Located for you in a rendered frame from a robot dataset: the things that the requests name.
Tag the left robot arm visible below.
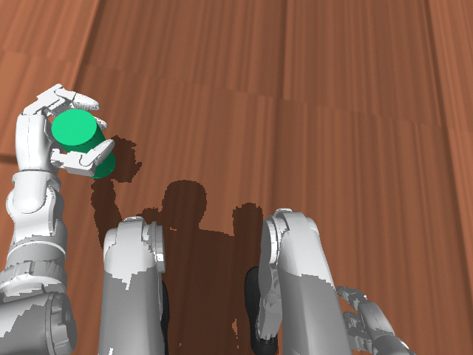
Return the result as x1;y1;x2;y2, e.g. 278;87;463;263
0;169;78;355

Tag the right robot arm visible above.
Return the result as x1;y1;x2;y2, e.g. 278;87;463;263
372;335;416;355

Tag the can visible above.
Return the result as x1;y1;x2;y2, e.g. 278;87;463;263
52;109;116;178

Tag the right robot hand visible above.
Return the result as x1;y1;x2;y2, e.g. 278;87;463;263
336;286;396;354

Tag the left robot hand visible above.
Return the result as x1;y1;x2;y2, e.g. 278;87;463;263
15;84;115;177

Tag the right robot foot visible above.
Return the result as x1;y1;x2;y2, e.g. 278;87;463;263
245;266;278;355

